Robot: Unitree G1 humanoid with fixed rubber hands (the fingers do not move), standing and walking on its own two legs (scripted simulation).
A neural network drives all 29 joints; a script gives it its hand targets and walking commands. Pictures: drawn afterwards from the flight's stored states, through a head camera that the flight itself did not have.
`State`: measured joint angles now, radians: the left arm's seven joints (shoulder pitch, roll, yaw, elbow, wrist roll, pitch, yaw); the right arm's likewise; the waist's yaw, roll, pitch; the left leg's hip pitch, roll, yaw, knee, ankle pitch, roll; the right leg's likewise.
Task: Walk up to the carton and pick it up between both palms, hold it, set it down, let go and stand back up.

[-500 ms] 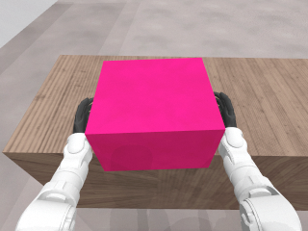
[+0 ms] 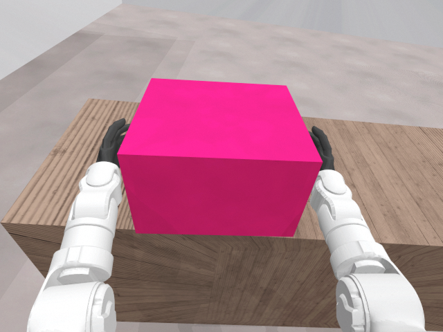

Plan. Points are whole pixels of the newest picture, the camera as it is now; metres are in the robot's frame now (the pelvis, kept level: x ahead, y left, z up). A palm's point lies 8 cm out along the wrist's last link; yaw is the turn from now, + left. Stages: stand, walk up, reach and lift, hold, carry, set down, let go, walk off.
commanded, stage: reach and lift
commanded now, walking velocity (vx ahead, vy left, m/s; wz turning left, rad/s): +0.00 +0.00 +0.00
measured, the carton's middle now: (217, 152) +0.45 +0.03 +0.11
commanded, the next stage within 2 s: hold in 0.92 s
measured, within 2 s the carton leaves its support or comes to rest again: neither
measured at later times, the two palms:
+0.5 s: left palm (116, 164) +0.36 +0.21 +0.14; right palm (332, 179) +0.37 -0.18 +0.14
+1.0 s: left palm (110, 159) +0.35 +0.21 +0.16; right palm (337, 173) +0.36 -0.18 +0.16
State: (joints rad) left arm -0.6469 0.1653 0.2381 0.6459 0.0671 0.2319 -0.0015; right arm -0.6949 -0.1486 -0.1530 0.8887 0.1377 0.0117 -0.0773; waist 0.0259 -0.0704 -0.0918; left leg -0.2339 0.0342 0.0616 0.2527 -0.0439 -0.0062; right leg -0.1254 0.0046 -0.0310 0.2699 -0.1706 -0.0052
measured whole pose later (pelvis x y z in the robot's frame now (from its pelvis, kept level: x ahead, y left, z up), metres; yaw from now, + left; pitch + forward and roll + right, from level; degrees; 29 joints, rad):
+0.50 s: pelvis +0.02 -0.01 +0.00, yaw +2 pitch -3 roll +0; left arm -0.37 0.11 0.27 0.09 0.10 0.51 -0.05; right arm -0.45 -0.15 -0.02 0.39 0.24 0.25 -0.15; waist -0.06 -0.04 -0.02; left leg -0.15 0.03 0.03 0.31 -0.12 -0.01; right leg 0.00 0.00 -0.06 0.27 -0.23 -0.01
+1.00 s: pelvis +0.01 -0.01 +0.00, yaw +2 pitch -4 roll +0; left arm -0.47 0.12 0.32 0.12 0.13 0.60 -0.09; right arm -0.54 -0.13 -0.06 0.41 0.20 0.34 -0.15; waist -0.05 -0.04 -0.03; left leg -0.14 0.04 0.03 0.29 -0.08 -0.02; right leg -0.01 0.01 -0.06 0.27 -0.20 -0.02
